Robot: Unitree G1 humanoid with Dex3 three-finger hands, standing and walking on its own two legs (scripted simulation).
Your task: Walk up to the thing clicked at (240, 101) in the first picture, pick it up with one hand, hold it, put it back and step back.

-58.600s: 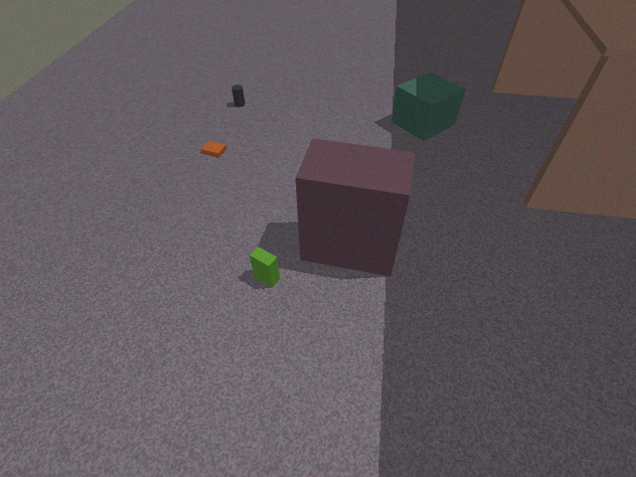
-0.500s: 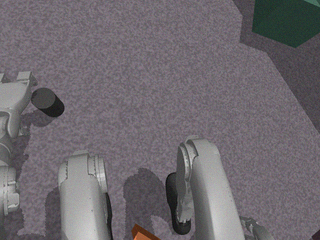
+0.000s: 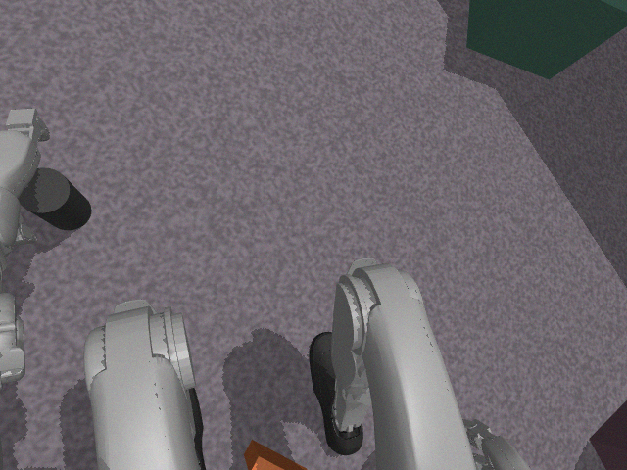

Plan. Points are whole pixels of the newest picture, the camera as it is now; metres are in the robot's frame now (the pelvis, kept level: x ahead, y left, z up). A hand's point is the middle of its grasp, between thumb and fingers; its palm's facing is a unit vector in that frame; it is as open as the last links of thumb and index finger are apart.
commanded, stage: approach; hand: left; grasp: from above
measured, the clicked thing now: (57, 201) +0.49 +0.29 -0.27
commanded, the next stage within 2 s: withdraw in 0.52 s
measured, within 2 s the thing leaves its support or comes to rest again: neither
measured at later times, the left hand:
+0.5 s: hand (18, 209) +0.45 +0.30 -0.17, palm faces -0.54 -0.09 -0.84, open 13.9 cm
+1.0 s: hand out of the picture +0.50 +0.31 -0.11, palm faces -0.35 -0.04 -0.94, open 14.0 cm
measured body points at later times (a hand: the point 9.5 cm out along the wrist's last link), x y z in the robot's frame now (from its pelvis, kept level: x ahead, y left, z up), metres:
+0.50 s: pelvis +0.00 +0.00 +0.01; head +0.25 +0.06 +0.38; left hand +0.48 +0.30 -0.12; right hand +0.01 -0.27 -0.09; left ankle +0.07 +0.13 -0.29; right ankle +0.11 -0.13 -0.29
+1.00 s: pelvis +0.00 +0.00 +0.02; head +0.24 +0.06 +0.40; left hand +0.52 +0.30 -0.06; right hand +0.05 -0.27 -0.09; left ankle +0.07 +0.13 -0.29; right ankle +0.11 -0.13 -0.29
